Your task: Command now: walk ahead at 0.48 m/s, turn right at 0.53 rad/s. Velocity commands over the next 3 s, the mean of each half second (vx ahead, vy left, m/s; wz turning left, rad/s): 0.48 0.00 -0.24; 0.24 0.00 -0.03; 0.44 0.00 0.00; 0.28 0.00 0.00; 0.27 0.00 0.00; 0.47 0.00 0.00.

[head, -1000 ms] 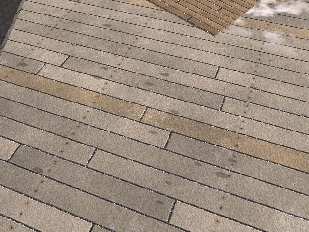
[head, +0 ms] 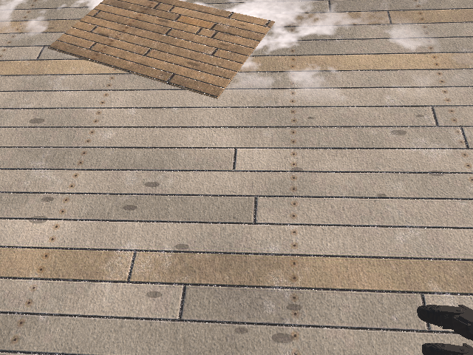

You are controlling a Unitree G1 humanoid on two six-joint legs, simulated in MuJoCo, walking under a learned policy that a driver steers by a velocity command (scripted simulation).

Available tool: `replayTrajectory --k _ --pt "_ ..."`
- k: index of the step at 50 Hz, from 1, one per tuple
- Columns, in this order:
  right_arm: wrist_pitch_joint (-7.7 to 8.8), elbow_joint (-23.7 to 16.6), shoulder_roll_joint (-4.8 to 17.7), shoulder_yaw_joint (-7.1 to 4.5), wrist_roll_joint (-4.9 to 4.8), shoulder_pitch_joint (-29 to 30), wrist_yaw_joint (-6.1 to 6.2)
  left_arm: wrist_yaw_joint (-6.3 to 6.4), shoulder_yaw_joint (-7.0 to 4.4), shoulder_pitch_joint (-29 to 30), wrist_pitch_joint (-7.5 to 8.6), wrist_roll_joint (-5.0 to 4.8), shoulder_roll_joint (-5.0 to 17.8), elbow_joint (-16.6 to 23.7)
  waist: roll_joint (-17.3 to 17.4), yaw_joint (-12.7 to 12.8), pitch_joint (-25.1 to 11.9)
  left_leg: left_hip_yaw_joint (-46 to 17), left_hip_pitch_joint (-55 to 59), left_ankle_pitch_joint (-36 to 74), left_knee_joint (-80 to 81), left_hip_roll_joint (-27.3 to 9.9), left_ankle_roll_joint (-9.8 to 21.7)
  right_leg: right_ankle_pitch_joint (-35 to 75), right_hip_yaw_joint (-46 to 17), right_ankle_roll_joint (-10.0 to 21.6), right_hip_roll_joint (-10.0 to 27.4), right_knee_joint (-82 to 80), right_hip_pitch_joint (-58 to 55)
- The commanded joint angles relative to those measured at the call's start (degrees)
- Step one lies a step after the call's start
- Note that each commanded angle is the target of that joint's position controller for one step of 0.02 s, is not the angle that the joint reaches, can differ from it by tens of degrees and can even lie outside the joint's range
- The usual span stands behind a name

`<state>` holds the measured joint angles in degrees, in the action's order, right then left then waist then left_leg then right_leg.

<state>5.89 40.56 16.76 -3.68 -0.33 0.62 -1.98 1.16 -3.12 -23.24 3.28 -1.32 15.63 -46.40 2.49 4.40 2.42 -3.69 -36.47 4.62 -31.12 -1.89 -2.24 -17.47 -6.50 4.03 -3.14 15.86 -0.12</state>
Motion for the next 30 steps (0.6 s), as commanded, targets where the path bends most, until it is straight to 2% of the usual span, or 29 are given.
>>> replayTrajectory --k 1,3,4,5,6,7,8,9,10,11,12,13,15,16,19,22,24,26,27,28,29,30 --pt "1.58 -6.1 3.8 -0.50 -0.32 8.6 -0.81 0.84 -3.10 -2.3 0.08 -0.38 10.6 2.4 -7.9 0.2 2.2 1.0 3.1 3.3 4.6 1.9 0.8 16.6 -9.2 6.3 13.1 -2.6 3.4" --pt "1.95 -5.4 4.8 -0.77 -0.21 6.6 -1.03 1.16 -3.30 -2.4 -0.35 -0.04 10.4 2.1 -9.0 -0.8 1.7 1.0 4.9 0.7 5.1 1.6 2.1 21.9 -9.8 5.7 14.9 -0.3 0.0" --pt "2.08 -4.8 5.7 -1.15 -0.12 4.4 -0.95 1.15 -3.40 -2.2 -0.61 0.19 10.5 2.2 -9.9 -1.7 0.5 1.9 7.3 -2.3 4.9 2.2 3.1 28.9 -9.6 5.1 15.1 2.3 -1.8" --pt "2.15 -3.8 7.2 -1.92 0.00 0.3 -0.60 1.03 -3.45 -1.8 -0.89 0.50 10.7 2.4 -11.1 -3.8 -2.6 3.8 13.1 -5.2 4.8 3.8 4.5 39.9 -8.9 4.4 14.1 7.6 -2.8" --pt "2.10 -2.2 9.2 -2.88 0.11 -7.0 -0.15 0.78 -3.00 -0.9 -1.13 0.81 10.0 2.9 -10.8 -7.8 -8.2 4.8 24.0 -4.0 5.1 3.6 6.7 45.9 -6.6 2.8 11.2 17.1 -1.0" --pt "1.94 -1.0 11.7 -3.31 1.21 -16.9 0.28 0.58 -1.85 -0.6 -1.22 1.70 7.4 4.4 -7.2 -11.7 -17.3 -4.7 42.1 -5.1 1.0 -5.4 10.8 34.4 -5.9 1.4 8.2 32.6 9.7" --pt "1.43 2.0 15.5 -4.46 1.30 -22.8 -0.16 0.01 -0.08 -11.2 -0.47 0.38 0.8 4.5 13.6 -6.9 -27.0 -34.6 63.3 -19.2 5.9 -19.6 21.2 -6.7 -2.6 -2.9 -1.7 54.7 32.0" --pt "1.47 2.3 9.5 -2.98 -0.30 -22.7 -0.60 -0.02 -0.57 -9.3 0.12 -0.95 6.0 3.2 11.7 -9.1 -24.7 -42.8 61.7 -29.2 13.1 -19.6 20.4 -14.4 -6.0 -2.8 -0.4 61.1 38.3" --pt "1.19 1.9 6.7 -2.13 -0.67 -18.4 -0.22 -0.20 -1.59 -1.2 0.45 -1.73 9.7 5.0 6.1 -9.9 -14.2 -32.6 53.3 -29.0 14.0 -17.7 17.8 -10.5 -4.9 -2.6 2.3 62.5 41.8" --pt "0.87 1.5 6.1 -1.74 -0.05 -15.1 0.04 -0.08 -1.36 4.0 0.86 -1.03 9.6 6.4 0.2 -8.9 -9.3 -25.8 44.6 -23.4 15.0 -15.6 16.3 -6.5 -2.8 -2.3 4.7 60.4 40.4" --pt "0.62 1.9 5.3 -1.42 0.51 -13.2 0.17 -0.18 -1.49 7.5 1.24 0.16 9.0 7.4 -1.8 -7.6 -4.8 -20.7 37.0 -16.4 16.5 -13.5 15.8 -4.1 -1.5 -2.3 6.5 56.5 39.4" --pt "0.81 2.1 4.8 -1.08 1.25 -12.5 0.36 -0.43 -1.60 7.0 1.21 0.38 8.5 7.7 0.3 -5.6 -4.4 -17.9 33.0 -11.7 17.6 -12.3 15.9 -2.5 -1.4 -2.2 8.3 54.0 36.6" --pt "1.05 2.9 4.3 -0.87 0.67 -12.6 0.49 -0.81 -1.02 5.1 0.81 0.24 6.0 7.3 1.8 -3.9 -4.2 -14.2 29.7 -8.2 20.0 -11.2 16.7 -2.7 -0.2 -2.6 9.6 49.3 34.5" --pt "1.19 3.5 5.0 -0.96 0.20 -12.8 0.59 -0.91 -0.60 5.7 0.58 0.39 4.9 7.6 1.7 -3.6 -3.3 -12.5 28.0 -7.5 21.4 -11.4 17.1 -2.8 0.6 -3.0 10.2 46.4 34.8" --pt "1.03 4.4 7.9 -1.61 -0.44 -13.6 1.06 -1.23 0.54 11.5 0.85 1.36 3.4 9.8 0.8 -4.9 -1.2 -7.2 25.6 -5.6 24.1 -10.5 16.9 5.3 2.8 -4.2 11.1 35.0 35.3" --pt "0.44 5.2 9.0 -1.72 -0.95 -15.6 1.18 -1.86 0.94 17.3 1.46 0.96 3.2 11.1 0.3 -7.1 -0.4 -2.1 25.2 -4.0 24.2 -8.0 14.6 16.2 5.2 -4.4 8.9 23.5 31.5" --pt "-0.24 6.5 9.3 -1.59 -1.00 -18.2 1.29 -2.22 0.80 20.6 1.81 0.90 3.5 12.2 0.5 -8.3 0.0 -1.0 27.5 2.7 21.9 -8.1 13.3 20.4 6.0 -4.3 7.1 18.7 29.9" --pt "-1.11 7.6 9.6 -1.53 -1.00 -19.7 1.54 -2.68 0.31 21.7 2.11 1.06 4.4 13.1 1.5 -8.0 -1.2 -0.8 31.6 7.9 17.8 -9.0 11.4 20.8 5.6 -3.1 5.8 15.4 28.4" --pt "-1.52 7.8 9.9 -1.54 -0.95 -19.6 1.70 -2.86 -0.08 21.0 2.15 1.25 5.2 13.0 2.0 -7.1 -2.2 -1.0 33.0 9.5 15.4 -9.3 10.4 20.2 5.5 -2.4 5.1 14.1 26.6" --pt "-1.88 7.8 10.2 -1.54 -0.94 -18.5 1.87 -2.86 -0.60 18.4 2.13 1.54 6.0 12.2 2.3 -5.1 -3.7 -0.5 33.4 12.3 11.8 -8.9 9.1 20.7 6.0 -1.5 4.2 12.3 22.5" --pt "-2.05 7.6 9.7 -1.32 -0.88 -17.8 2.03 -2.64 -1.46 13.1 2.05 2.03 7.5 10.4 1.8 -2.3 -6.5 0.5 32.4 16.2 5.8 -7.0 7.7 22.9 7.0 -0.3 3.0 10.7 14.9" --pt "-1.91 7.1 7.8 -0.58 -0.16 -18.6 2.15 -2.18 -2.42 8.1 2.00 2.50 10.5 9.4 -1.0 -0.3 -10.4 2.8 28.5 10.5 -3.3 -3.6 5.0 37.5 4.7 1.5 6.7 10.9 5.4"
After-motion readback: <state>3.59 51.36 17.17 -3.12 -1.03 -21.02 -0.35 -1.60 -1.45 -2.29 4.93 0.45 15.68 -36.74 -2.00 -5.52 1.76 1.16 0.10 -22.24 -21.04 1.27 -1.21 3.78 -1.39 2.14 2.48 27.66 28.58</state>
